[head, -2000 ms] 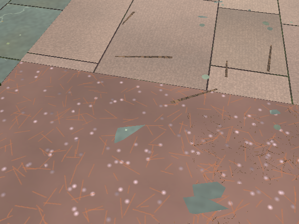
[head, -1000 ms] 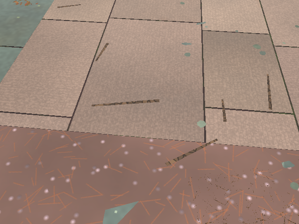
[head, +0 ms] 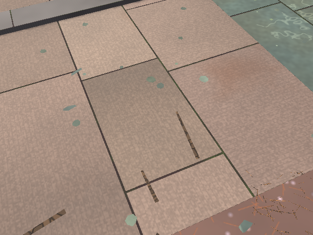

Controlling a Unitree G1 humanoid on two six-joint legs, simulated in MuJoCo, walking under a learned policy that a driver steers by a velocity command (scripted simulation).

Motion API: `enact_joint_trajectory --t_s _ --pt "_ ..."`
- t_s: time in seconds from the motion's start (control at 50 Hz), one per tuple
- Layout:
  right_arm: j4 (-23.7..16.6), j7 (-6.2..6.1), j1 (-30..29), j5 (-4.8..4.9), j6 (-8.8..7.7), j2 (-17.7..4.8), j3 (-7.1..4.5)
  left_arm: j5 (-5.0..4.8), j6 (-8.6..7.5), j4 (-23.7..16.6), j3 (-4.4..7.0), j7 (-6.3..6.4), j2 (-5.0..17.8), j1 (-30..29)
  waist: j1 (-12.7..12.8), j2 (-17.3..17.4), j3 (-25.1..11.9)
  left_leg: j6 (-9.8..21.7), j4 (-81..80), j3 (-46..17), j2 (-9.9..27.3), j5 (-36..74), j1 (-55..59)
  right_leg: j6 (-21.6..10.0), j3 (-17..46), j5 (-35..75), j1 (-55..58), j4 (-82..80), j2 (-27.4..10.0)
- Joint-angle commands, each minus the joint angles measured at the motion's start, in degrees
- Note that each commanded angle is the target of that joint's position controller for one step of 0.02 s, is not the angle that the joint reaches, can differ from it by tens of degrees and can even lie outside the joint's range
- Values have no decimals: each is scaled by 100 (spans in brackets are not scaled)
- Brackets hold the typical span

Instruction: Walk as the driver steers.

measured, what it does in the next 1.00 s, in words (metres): walks ahead, turning left: left foot, then right foot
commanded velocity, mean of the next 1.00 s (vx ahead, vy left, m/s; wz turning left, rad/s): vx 0.50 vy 0.00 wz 0.48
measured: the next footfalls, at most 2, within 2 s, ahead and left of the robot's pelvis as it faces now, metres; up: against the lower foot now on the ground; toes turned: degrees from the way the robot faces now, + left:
left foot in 0.28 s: +0.33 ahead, +0.16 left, +0.00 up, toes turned +11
right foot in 0.74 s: +0.64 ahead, +0.04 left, +0.00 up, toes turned +29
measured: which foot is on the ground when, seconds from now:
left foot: up 0.00-0.26, down 0.28-0.74, up 0.76-1.00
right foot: down 0.00-0.28, up 0.30-0.72, down 0.74-1.00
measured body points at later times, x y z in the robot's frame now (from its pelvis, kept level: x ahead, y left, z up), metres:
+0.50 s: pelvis +0.29 +0.09 +0.00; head +0.33 +0.10 +0.44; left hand +0.39 +0.39 -0.09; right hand +0.46 -0.16 -0.11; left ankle +0.29 +0.15 -0.74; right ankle +0.38 -0.08 -0.67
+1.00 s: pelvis +0.56 +0.12 +0.00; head +0.59 +0.13 +0.45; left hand +0.46 +0.39 -0.11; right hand +0.85 -0.01 -0.09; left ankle +0.53 +0.28 -0.66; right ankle +0.60 +0.02 -0.74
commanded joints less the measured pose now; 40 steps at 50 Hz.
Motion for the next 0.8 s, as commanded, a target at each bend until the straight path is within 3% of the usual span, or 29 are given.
enact_joint_trajectory --t_s 0.02,0.1,0.18,0.22,0.24,0.26,0.28,0.3,0.32,0.34,0.36,0.38,0.4,0.44,0.48,0.56,0.62,0.66,0.7,0.72,0.74,0.76,0.78,0.8 --pt "-270 37 -59 11 -22 -311 -66 22 -169 -317 184 82 819 -351 -74 -497 -10 23 -917 -154 -19 1252 191 -747 367 1842 -142 -933 -1443" --pt "-497 187 -754 43 -66 -129 19 -22 -153 -114 198 111 955 -26 282 -471 254 173 -2106 95 -260 1905 251 -555 23 1623 366 -1000 -1613" --pt "-807 374 -1096 32 -70 -154 24 -81 21 36 241 158 1051 187 354 -493 351 418 -2511 297 -431 1003 -194 -440 -116 2571 1458 -478 -1959" --pt "-877 421 -838 7 -41 -314 -51 -104 114 -20 284 229 1217 30 118 -728 38 615 -2513 647 -753 294 382 -282 -300 4479 1662 205 -1961" --pt "-834 413 -436 -3 -10 -480 -135 -105 161 -47 304 272 1304 -23 -122 -860 -264 735 -2474 806 -975 -6 963 -199 -393 5432 1681 825 -1919" --pt "-675 374 372 1 6 -734 -276 -112 201 -72 294 312 1320 -123 -594 -815 -681 917 -2745 859 -1202 183 2103 -47 -573 5706 1345 1910 -1763" --pt "-524 278 1271 4 42 -1149 -441 -60 163 -160 226 352 1180 -74 -1017 -419 -1245 1234 -2831 -12 -736 599 3875 174 -626 4383 123 3517 -1552" --pt "-519 245 1379 29 22 -1717 -550 103 -3 -416 -42 230 367 642 -437 1154 -1934 2385 -3082 -3180 779 -79 6186 582 -305 -953 -2609 5805 -331" --pt "-601 233 1645 37 12 -1246 -414 -6 -228 -417 -8 110 778 146 -860 715 -2647 2540 -3914 -4570 1060 -601 6777 532 898 -2082 -3391 6505 -133" --pt "-580 208 1447 -16 14 -1007 -344 -231 -341 -612 62 40 1004 -374 -930 421 -1851 2209 -4029 -3698 907 -469 6345 429 1013 -1661 -3875 6453 -465" --pt "-651 188 1076 -3 13 -910 -314 -200 -402 -713 2 52 913 -618 -716 -140 -1242 2025 -4065 -3037 679 -17 5429 378 928 -1227 -3785 5946 -705" --pt "-730 184 703 -13 21 -782 -273 -65 -403 -725 24 96 904 -743 -466 -439 -763 1920 -4154 -2547 476 629 4526 409 838 -1041 -3517 5427 -867" --pt "-829 164 485 -80 14 -666 -224 -8 -338 -733 73 118 967 -628 -235 -297 -645 1909 -4283 -2249 344 1115 3909 446 859 -912 -3072 5167 -1002" --pt "-885 136 292 -68 8 -655 -222 33 -190 -707 81 147 904 -404 -17 -127 -484 1941 -4500 -1965 171 1414 3268 600 778 -839 -2776 4688 -1064" --pt "-835 72 343 -43 -4 -769 -251 68 -97 -730 30 182 752 -508 2 -102 -349 1901 -4573 -1602 25 1676 2783 778 634 -546 -2678 4080 -1028" --pt "-728 -37 566 24 78 -886 -294 55 -116 -880 -86 151 515 -1358 -333 129 -238 1508 -4443 -1145 -412 1084 2408 905 523 1103 -2205 2265 -721" --pt "-626 -49 870 50 141 -915 -307 -45 -184 -989 -60 75 616 -1807 -548 245 -264 1390 -4202 -1490 -321 580 2658 884 577 1466 -1937 1521 -485" --pt "-593 -57 970 64 175 -862 -298 -70 -237 -1031 9 30 769 -1868 -530 301 -273 1319 -3900 -1897 -198 265 3012 781 705 1194 -1848 1165 -427" --pt "-614 -66 892 42 201 -839 -303 -99 -296 -996 96 9 897 -1637 -347 479 -272 1216 -3576 -2224 -123 184 3180 604 705 767 -1496 962 -403" --pt "-651 -65 805 37 208 -734 -273 -94 -323 -899 157 23 956 -1262 -118 513 -364 1094 -3287 -2215 -251 243 3118 464 630 779 -968 725 -412" --pt "-723 -54 753 10 182 -492 -191 -19 -352 -827 245 65 1139 -688 172 412 -784 889 -2506 -1972 -503 307 2812 212 909 722 51 777 -811" --pt "-848 -51 844 -88 152 -134 -63 43 -352 -756 338 119 1480 215 461 -400 -1552 618 -816 -1316 -960 -901 2019 -157 2007 511 1513 787 -1894" --pt "-1023 -51 1582 114 102 -81 -19 72 -267 -509 426 64 1841 564 67 -2448 -1933 338 792 -758 -1398 -2689 61 -1058 4778 -1069 2772 166 -2958" --pt "-829 -74 1429 149 120 -690 -137 -42 -242 -660 310 56 1242 360 253 -1543 -1373 226 1459 -884 -956 -2290 -517 -926 4763 -2206 2428 -78 -2856"
Keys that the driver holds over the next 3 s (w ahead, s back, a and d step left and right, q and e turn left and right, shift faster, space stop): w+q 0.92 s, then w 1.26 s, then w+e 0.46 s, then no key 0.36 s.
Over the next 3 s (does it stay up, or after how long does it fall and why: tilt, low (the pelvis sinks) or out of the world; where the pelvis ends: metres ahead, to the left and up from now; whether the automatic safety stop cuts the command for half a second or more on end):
stays up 1.40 0.73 -0.01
